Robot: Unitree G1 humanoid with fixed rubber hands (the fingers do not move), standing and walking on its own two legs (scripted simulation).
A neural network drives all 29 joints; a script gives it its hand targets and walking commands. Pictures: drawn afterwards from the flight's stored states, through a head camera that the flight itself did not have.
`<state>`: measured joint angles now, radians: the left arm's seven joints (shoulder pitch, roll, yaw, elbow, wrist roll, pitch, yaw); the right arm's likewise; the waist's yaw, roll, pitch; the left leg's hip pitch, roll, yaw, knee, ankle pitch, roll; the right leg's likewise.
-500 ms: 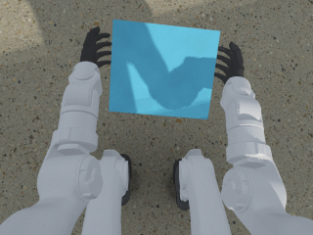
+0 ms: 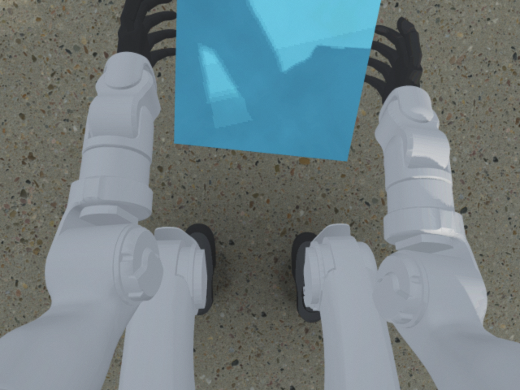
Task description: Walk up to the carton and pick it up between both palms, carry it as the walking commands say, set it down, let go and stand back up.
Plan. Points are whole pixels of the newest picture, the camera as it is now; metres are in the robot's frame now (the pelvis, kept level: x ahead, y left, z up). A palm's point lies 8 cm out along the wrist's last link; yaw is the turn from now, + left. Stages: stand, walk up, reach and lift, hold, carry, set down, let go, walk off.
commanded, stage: set down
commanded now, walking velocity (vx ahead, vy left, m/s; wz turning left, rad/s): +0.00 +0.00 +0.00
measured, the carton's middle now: (267, 75) +0.53 -0.02 -0.23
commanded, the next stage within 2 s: none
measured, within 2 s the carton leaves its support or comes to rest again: neither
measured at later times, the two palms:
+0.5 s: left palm (161, 53) +0.57 +0.13 -0.23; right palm (379, 76) +0.53 -0.20 -0.23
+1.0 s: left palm (159, 53) +0.57 +0.14 -0.24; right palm (377, 74) +0.54 -0.20 -0.24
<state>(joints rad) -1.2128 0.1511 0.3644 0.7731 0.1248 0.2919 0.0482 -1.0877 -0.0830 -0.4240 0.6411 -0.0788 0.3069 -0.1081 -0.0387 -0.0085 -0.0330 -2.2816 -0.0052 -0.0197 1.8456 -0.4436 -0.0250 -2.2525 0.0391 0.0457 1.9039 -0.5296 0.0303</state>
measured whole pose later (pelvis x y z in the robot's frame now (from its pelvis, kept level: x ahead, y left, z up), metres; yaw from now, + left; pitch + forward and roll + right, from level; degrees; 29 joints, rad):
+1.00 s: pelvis +0.00 +0.00 -0.06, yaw -1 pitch +39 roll +0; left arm -1.52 0.31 0.29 0.96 0.01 0.22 0.01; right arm -1.40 -0.28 -0.32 0.85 0.06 0.22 -0.06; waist -0.04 -0.01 0.39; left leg -2.29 -0.01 -0.02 2.12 -0.51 -0.02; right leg -2.25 0.05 0.05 2.18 -0.60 0.05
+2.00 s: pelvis +0.01 +0.00 -0.07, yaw -1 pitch +39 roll +1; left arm -1.52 0.32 0.29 0.98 0.07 0.17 -0.04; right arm -1.41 -0.28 -0.37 0.88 0.00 0.17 -0.02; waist -0.04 -0.02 0.39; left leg -2.30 -0.01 -0.02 2.16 -0.56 -0.02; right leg -2.25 0.05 0.05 2.22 -0.65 0.05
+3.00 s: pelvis +0.00 +0.00 -0.08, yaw -1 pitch +37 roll +0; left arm -1.51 0.41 0.19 1.14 -0.18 0.06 0.06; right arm -1.42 -0.36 -0.27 1.08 0.17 0.06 -0.10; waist -0.04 -0.02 0.41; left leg -2.29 -0.01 -0.02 2.19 -0.54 -0.02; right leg -2.24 0.05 0.05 2.24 -0.63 0.05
